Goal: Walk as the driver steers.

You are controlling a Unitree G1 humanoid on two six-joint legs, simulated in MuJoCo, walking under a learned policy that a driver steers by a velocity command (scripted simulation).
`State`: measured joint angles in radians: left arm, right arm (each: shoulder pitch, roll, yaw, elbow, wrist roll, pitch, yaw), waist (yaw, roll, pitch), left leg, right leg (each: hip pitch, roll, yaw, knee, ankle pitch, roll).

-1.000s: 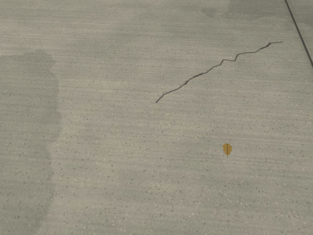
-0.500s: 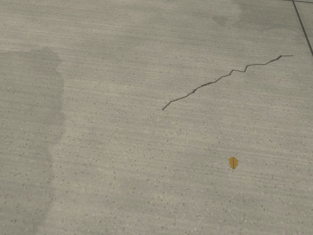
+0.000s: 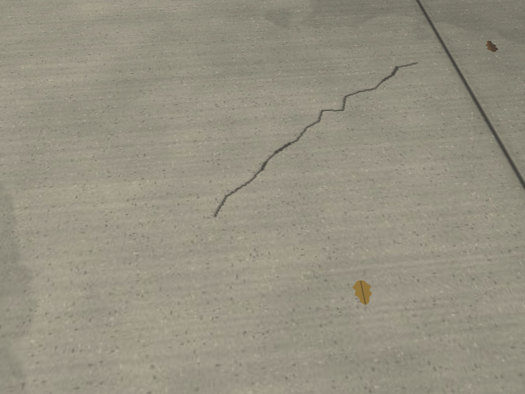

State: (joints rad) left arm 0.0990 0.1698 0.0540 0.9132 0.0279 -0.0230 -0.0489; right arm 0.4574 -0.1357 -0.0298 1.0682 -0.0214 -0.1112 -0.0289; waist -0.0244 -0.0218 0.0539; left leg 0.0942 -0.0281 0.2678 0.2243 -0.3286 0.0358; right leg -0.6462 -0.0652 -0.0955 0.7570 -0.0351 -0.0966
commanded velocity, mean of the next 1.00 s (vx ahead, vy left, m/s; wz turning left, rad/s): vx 0.50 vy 0.00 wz -0.34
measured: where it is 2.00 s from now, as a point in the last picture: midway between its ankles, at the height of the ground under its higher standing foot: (339, 202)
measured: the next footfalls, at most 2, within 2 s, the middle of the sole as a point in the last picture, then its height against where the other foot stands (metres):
right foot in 0.12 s outside the picture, level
left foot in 0.68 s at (273, 340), level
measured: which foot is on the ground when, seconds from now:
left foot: down 0.00-0.14, up 0.16-0.66, down 0.68-1.00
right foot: up 0.00-0.10, down 0.12-0.70, up 0.72-1.00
